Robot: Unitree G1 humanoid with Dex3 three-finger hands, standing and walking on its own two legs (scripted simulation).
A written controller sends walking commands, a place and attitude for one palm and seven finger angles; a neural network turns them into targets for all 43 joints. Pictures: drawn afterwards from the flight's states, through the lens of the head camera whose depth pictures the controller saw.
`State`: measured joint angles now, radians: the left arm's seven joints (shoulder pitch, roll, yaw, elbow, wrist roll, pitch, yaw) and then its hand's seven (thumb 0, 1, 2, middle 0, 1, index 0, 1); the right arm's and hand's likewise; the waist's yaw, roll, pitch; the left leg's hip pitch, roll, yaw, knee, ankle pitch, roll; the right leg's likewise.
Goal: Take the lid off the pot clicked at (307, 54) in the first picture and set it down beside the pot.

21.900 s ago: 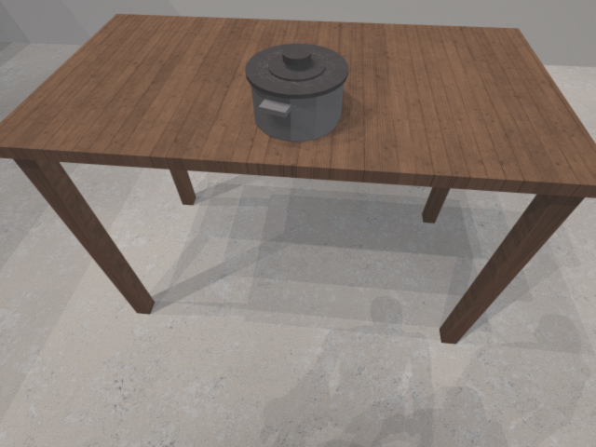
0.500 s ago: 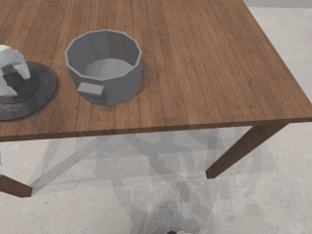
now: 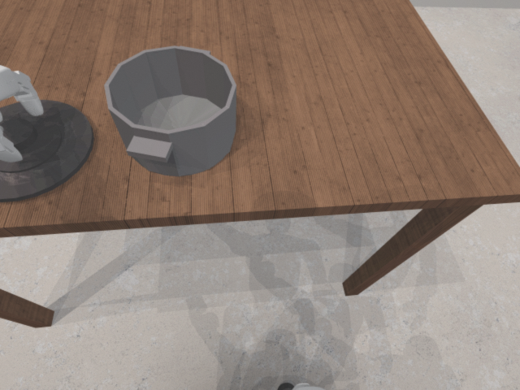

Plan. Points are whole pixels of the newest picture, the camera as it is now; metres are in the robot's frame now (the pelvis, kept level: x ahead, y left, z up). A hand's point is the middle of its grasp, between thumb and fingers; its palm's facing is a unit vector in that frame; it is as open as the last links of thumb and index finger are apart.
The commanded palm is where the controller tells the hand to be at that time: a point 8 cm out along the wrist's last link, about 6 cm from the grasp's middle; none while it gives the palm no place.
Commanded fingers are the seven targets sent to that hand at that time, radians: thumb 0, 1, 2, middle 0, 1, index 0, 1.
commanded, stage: open the fingers wide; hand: left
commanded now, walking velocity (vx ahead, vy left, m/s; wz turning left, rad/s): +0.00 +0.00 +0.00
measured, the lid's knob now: (15, 135) +0.48 +0.34 +0.08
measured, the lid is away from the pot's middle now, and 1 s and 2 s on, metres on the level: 0.24 0.24 0.24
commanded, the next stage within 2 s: raise the empty hand in 0.24 s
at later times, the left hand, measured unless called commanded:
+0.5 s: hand out of the picture +0.46 +0.34 +0.13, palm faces -0.40 -0.13 -0.91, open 11.0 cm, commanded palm +0.49 +0.34 +0.19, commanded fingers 0.00 -0.05 0.72 -0.38 -0.80 -0.38 -0.80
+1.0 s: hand out of the picture +0.47 +0.35 +0.18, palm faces -0.34 -0.14 -0.93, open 11.0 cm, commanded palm +0.49 +0.34 +0.25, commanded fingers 0.00 -0.05 0.72 -0.38 -0.80 -0.38 -0.80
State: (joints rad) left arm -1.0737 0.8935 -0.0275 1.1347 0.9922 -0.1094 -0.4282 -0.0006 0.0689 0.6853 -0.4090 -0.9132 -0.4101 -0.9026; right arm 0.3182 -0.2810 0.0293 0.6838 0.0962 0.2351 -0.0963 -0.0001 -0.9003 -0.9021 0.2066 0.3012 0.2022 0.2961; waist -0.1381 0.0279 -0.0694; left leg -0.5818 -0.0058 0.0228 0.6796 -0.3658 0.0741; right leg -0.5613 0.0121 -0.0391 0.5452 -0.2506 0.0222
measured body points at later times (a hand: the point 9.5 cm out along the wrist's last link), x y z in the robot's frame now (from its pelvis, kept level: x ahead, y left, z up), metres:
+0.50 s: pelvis +0.00 +0.00 +0.00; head +0.08 +0.02 +0.44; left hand +0.48 +0.35 +0.18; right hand +0.02 -0.27 -0.12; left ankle -0.03 +0.07 -0.72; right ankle +0.00 -0.14 -0.72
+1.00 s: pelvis +0.00 +0.01 +0.01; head +0.08 +0.02 +0.45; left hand +0.49 +0.35 +0.23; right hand +0.02 -0.27 -0.11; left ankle -0.03 +0.07 -0.72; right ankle +0.00 -0.14 -0.72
